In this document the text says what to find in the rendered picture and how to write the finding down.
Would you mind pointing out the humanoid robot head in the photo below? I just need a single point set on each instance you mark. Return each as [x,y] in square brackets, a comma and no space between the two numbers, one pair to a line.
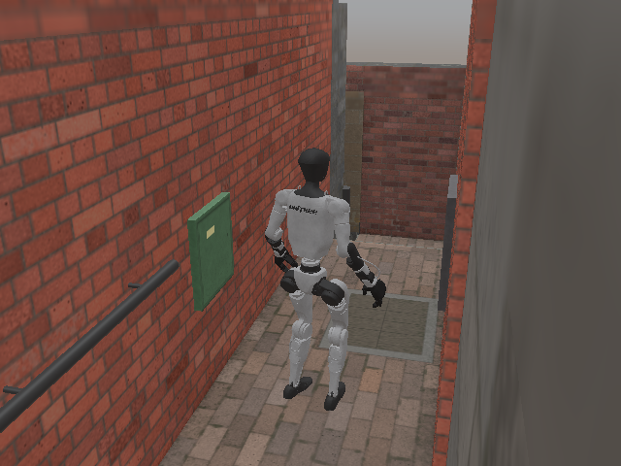
[314,165]

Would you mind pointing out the robot torso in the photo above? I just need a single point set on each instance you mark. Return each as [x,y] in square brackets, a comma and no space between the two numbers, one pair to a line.
[310,234]

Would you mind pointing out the left robot hand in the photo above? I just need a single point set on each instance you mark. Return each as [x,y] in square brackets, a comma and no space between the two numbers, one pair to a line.
[288,258]

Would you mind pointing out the left robot upper arm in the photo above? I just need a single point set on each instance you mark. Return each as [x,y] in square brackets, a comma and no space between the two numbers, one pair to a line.
[278,214]

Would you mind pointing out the right robot upper arm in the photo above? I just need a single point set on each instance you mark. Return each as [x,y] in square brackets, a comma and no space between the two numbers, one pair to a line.
[339,209]

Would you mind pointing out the robot left forearm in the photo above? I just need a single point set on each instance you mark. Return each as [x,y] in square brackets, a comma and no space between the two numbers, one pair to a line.
[277,246]

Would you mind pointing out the robot right forearm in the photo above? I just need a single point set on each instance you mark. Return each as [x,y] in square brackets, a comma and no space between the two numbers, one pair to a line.
[361,270]

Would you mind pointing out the right robot hand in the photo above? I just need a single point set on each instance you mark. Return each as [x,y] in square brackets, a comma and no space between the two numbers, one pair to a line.
[378,292]

